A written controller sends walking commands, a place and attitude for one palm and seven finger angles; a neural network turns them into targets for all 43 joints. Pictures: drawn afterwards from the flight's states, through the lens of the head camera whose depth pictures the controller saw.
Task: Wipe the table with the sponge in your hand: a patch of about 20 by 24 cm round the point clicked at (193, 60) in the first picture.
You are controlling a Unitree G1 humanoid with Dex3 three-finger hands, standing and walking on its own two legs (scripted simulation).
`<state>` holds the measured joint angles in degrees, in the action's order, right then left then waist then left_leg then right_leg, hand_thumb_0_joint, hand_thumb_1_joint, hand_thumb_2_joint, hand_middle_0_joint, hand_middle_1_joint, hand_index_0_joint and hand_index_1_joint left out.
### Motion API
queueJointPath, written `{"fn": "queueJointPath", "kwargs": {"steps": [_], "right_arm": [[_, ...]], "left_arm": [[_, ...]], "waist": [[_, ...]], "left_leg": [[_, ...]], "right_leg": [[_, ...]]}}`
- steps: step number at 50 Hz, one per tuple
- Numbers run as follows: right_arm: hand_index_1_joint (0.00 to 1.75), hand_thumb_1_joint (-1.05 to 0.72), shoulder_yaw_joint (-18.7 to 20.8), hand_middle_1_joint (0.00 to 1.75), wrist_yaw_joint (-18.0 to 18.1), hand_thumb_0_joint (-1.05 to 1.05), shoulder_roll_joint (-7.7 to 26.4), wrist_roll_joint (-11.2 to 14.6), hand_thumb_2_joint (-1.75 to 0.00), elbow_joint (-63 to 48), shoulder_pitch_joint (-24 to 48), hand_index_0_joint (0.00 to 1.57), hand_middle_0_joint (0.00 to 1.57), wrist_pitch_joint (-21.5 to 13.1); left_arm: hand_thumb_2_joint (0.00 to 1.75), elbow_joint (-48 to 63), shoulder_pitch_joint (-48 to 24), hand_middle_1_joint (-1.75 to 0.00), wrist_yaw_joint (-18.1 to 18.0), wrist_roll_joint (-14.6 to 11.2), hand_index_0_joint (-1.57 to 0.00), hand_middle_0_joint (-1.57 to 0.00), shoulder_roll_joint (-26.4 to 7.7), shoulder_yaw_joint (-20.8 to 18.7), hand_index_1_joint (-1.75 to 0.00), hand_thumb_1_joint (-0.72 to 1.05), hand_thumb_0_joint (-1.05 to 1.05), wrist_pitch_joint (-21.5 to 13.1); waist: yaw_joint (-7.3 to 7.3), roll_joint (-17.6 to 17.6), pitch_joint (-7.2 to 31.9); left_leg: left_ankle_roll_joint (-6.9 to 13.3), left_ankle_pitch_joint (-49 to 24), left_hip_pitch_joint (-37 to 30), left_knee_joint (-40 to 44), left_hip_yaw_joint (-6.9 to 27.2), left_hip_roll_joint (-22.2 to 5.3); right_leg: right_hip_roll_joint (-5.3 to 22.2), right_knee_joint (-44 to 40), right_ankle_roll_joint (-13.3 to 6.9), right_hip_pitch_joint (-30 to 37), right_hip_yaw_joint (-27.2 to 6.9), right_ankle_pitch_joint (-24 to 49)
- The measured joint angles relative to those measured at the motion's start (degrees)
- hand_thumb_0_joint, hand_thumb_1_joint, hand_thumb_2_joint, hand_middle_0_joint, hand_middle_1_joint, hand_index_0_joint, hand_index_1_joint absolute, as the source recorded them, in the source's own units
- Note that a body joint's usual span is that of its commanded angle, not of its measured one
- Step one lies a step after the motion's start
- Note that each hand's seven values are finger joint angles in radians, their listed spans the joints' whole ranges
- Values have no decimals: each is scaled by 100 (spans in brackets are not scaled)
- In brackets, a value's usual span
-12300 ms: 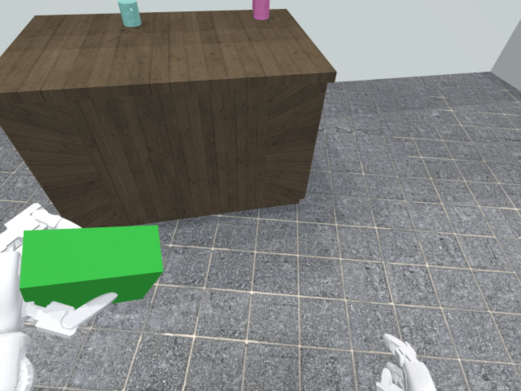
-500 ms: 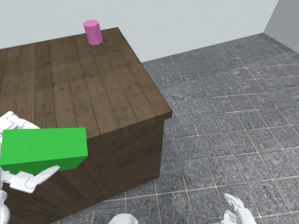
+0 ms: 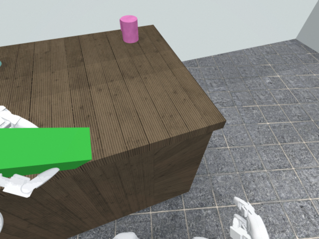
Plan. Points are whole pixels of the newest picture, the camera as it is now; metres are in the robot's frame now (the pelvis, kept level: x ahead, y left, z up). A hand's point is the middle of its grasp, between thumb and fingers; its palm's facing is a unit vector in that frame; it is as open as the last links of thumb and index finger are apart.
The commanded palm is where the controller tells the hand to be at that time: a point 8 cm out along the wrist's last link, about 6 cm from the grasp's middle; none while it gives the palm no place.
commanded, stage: shuffle to correct the standing spot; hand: left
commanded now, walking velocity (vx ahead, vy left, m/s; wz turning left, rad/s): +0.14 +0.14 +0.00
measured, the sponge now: (57, 152) +0.23 +0.21 +0.16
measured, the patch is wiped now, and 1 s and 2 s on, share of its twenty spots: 0.00 0.00 0.00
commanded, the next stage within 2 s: come to a stop and stand still in 0.40 s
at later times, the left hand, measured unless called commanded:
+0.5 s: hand out of the picture +0.24 +0.33 +0.18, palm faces +0.40 -0.80 -0.43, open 10.0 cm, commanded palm +0.17 +0.36 +0.20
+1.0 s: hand out of the picture +0.27 +0.34 +0.20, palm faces +0.35 -0.84 -0.41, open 10.0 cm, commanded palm +0.21 +0.38 +0.20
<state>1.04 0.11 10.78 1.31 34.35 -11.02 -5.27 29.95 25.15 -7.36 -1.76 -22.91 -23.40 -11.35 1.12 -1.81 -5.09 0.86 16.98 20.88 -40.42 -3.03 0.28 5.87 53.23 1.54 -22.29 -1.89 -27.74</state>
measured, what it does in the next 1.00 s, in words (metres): steps to the left: right foot, then left foot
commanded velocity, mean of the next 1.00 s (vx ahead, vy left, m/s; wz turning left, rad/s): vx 0.05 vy -0.01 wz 0.00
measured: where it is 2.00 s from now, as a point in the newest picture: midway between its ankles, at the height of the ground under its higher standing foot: outside the picture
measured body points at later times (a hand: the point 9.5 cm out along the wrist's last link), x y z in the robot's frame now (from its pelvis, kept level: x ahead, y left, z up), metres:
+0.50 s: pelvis +0.02 +0.08 +0.01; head +0.04 +0.08 +0.46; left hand +0.22 +0.37 +0.20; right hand +0.18 -0.17 -0.07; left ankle +0.06 +0.21 -0.71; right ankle +0.01 -0.04 -0.69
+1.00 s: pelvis +0.05 +0.09 +0.03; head +0.08 +0.10 +0.48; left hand +0.25 +0.38 +0.22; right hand +0.25 -0.11 -0.04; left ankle +0.06 +0.20 -0.71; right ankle +0.04 +0.00 -0.71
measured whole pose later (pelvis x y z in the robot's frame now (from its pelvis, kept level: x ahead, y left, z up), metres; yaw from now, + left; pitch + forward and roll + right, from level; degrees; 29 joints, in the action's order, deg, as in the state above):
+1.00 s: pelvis +0.05 +0.09 +0.03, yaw +0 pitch +0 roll -1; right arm -1.9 1.6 9.8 0.2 32.0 -9.1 -6.0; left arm 30.0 26.4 -6.6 -2.7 -22.1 -20.1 -7.8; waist 0.2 -0.3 -2.5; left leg 0.7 12.5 13.4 -25.7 -1.7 -0.5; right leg -2.2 22.8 -1.8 -9.9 1.6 -13.1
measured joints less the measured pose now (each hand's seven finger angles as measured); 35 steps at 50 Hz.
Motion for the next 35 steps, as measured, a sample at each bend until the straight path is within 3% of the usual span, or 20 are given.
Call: {"fn": "queueJointPath", "kwargs": {"steps": [3,5,7,10,13,15,17,20,22,24,27,30,33,35], "right_arm": [[30,-90,-53,30,4,1,-116,-23,-90,73,0,20,20,-75],[30,-90,-125,30,-29,1,-119,-16,-90,62,-50,20,20,-127],[30,-90,-207,30,-38,1,-84,-20,-90,-8,-117,20,20,-144],[30,-90,-175,30,-51,1,64,-64,-90,62,-97,20,20,-40],[30,-90,-110,30,-71,1,146,-38,-90,212,-121,20,20,75],[30,-90,-92,30,-30,1,178,-52,-90,219,-173,20,20,104],[30,-90,-62,30,30,1,215,-78,-90,188,-223,20,20,83],[30,-90,77,30,120,1,399,-68,-90,14,-296,20,20,-53],[30,-90,165,30,182,1,302,-30,-90,74,-154,20,20,-88],[30,-91,151,30,195,1,171,-39,-90,110,-79,20,20,-101],[30,-91,11,30,148,1,31,-26,-90,79,-96,20,20,-142],[30,-91,-117,30,100,1,10,-48,-90,88,-139,20,20,-151],[30,-90,-151,30,45,1,-24,-16,-90,241,-172,20,20,-83],[30,-90,-211,30,49,1,-13,-41,-90,260,-198,20,20,-85]], "left_arm": [[101,-326,-241,-135,2,33,-75,-77,30,10,-135,-48,0,132],[101,-360,-264,-135,3,27,-75,-77,113,62,-135,-48,0,203],[101,-268,-157,-135,4,9,-75,-77,120,104,-135,-48,0,207],[101,-227,-57,-135,64,-8,-75,-77,214,256,-135,-48,0,109],[101,-292,90,-135,106,-62,-75,-77,278,314,-135,-48,0,57],[101,-393,165,-135,73,-27,-75,-77,242,270,-135,-48,0,0],[101,-453,185,-135,20,0,-75,-77,182,218,-135,-48,0,3],[101,-327,124,-135,-16,9,-75,-77,165,199,-135,-48,0,47],[101,-356,-77,-135,-21,35,-75,-77,72,146,-135,-48,0,47],[101,-435,-203,-135,-5,68,-75,-77,22,117,-135,-48,0,101],[101,-317,-132,-135,11,74,-75,-77,-1,83,-135,-48,0,126],[101,-153,35,-135,50,57,-75,-77,32,96,-135,-48,0,21],[101,-161,124,-135,77,-51,-76,-77,174,193,-135,-48,0,37],[101,-239,100,-135,47,-66,-76,-77,256,234,-135,-48,0,66]], "waist": [[-21,-9,38],[-56,64,110],[-75,115,220],[-119,368,272],[-78,283,333],[-73,137,352],[-81,-10,319],[-94,99,255],[-75,-64,101],[-146,-110,75],[-217,-28,141],[-209,238,207],[-74,281,324],[-17,224,346]], "left_leg": [[90,-59,-71,137,-32,95],[120,-158,-110,305,-10,123],[131,-167,-61,308,-31,167],[32,449,339,-772,115,171],[-82,451,669,-1739,125,155],[-59,365,589,-1336,44,8],[-2,186,225,-328,-47,-116],[33,-360,-305,813,41,-267],[-92,-309,-250,495,-65,-152],[-86,-170,-239,417,-52,-92],[-76,-133,-212,423,35,-97],[-67,179,-111,100,172,-194],[-75,487,-32,-392,179,-86],[-56,170,-274,189,85,-32]], "right_leg": [[-220,642,-83,-181,184,-162],[-353,66,-120,1,428,-27],[-448,-1114,-187,415,612,350],[-507,-1482,-385,536,722,808],[-403,-1859,-335,693,612,951],[-286,-2076,-253,766,516,1065],[-155,-2084,-156,797,435,1061],[-134,-1529,-54,622,413,739],[-135,-658,-113,339,178,185],[-274,-79,-178,115,166,-41],[-484,-821,-238,257,413,161],[-676,-1617,-376,551,573,998],[-699,-1865,-412,710,496,982],[-652,-2032,-353,827,419,1017]]}}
